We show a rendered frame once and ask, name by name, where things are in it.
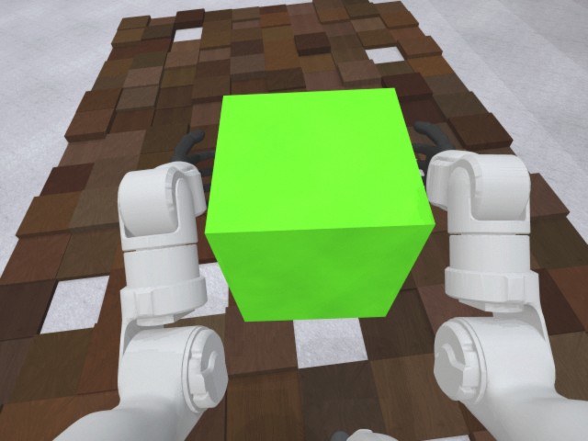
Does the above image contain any robot right upper arm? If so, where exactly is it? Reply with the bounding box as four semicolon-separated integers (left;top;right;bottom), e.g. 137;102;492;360
434;317;588;441

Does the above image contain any robot left hand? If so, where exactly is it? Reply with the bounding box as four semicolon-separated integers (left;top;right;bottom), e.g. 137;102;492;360
170;130;216;208

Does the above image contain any robot left upper arm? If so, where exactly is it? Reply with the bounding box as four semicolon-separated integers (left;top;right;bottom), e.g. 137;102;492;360
52;325;228;441

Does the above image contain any left robot forearm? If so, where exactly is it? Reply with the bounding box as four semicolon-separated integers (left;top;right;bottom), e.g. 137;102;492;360
118;162;208;397

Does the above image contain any carton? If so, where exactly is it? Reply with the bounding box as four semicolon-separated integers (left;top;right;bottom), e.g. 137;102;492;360
205;88;435;322

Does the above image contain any robot right hand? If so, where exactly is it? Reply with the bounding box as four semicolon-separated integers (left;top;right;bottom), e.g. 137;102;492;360
412;121;456;203

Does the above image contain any right robot forearm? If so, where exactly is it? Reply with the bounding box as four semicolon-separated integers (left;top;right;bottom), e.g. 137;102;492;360
426;150;555;384

